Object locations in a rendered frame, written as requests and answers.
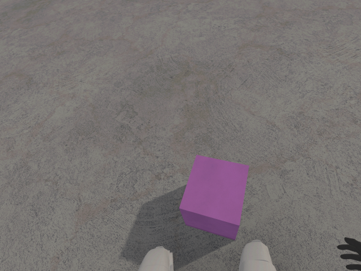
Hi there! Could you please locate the right robot hand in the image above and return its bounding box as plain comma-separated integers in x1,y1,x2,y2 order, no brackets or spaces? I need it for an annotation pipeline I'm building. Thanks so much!
337,237,361,271

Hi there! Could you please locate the robot thigh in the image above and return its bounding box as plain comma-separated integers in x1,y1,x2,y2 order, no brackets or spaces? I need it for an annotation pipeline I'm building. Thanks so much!
239,242,276,271
138,248,174,271

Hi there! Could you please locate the right robot thigh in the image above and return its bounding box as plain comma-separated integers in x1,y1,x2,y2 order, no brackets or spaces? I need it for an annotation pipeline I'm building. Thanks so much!
239,242,276,271

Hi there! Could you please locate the left robot thigh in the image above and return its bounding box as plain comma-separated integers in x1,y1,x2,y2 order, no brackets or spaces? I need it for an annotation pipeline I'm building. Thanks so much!
138,248,174,271

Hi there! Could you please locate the carton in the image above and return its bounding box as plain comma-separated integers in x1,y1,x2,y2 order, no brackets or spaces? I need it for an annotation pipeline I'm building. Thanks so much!
179,155,249,240

